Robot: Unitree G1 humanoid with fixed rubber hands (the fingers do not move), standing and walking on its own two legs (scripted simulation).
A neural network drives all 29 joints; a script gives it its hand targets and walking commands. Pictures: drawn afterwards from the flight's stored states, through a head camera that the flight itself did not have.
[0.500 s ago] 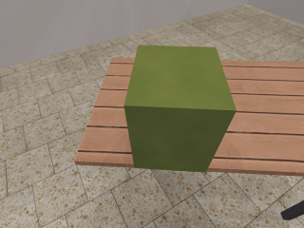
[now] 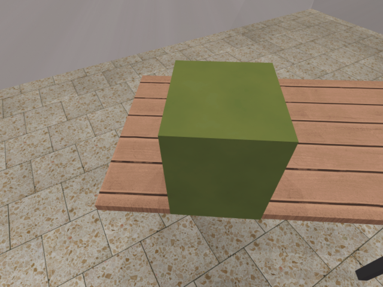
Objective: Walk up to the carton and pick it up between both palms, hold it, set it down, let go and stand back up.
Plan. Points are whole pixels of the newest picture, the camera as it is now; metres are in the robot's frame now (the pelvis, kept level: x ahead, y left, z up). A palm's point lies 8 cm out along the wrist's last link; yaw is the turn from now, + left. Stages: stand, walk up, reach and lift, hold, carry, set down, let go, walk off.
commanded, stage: stand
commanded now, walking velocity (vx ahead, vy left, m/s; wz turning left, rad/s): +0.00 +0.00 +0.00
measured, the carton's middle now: (219, 142) +0.44 -0.04 +0.05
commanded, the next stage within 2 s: walk up in 0.06 s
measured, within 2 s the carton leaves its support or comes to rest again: neither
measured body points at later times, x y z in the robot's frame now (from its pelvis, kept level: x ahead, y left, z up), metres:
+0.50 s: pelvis -0.01 +0.01 +0.00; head +0.00 +0.01 +0.45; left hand +0.00 +0.23 -0.16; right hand +0.00 -0.22 -0.16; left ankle -0.02 +0.12 -0.74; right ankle -0.03 -0.12 -0.74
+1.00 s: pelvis -0.02 +0.01 +0.00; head -0.02 +0.02 +0.45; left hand +0.00 +0.25 -0.16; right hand -0.03 -0.23 -0.15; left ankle -0.02 +0.12 -0.74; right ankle -0.03 -0.12 -0.74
